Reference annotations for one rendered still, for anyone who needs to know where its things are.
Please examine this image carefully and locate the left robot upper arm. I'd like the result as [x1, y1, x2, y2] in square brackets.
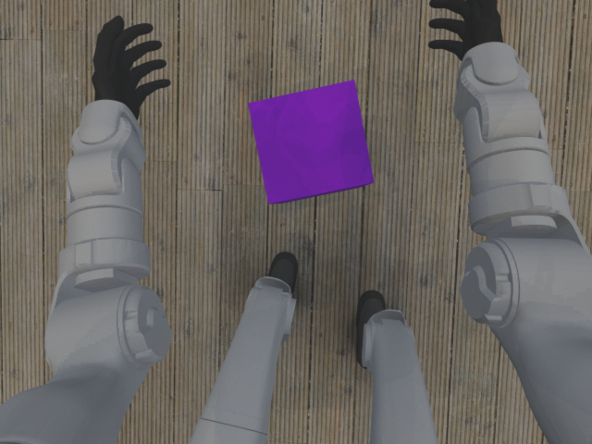
[0, 284, 172, 444]

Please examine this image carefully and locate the robot left forearm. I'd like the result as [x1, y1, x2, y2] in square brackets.
[44, 100, 151, 370]

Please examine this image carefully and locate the robot right forearm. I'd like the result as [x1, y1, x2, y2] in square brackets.
[453, 42, 592, 259]

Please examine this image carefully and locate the robot left hand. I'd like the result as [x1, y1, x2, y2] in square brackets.
[92, 16, 171, 120]

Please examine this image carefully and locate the robot right foot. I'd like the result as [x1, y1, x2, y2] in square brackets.
[356, 290, 386, 369]

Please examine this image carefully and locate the carton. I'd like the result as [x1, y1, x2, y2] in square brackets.
[248, 80, 374, 204]

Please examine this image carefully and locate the robot right hand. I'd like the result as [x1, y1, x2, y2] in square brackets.
[428, 0, 503, 61]

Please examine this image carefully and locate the robot right shin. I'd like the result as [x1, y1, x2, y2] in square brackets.
[367, 310, 414, 340]

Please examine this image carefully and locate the right robot upper arm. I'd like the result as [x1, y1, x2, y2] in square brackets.
[461, 238, 592, 444]

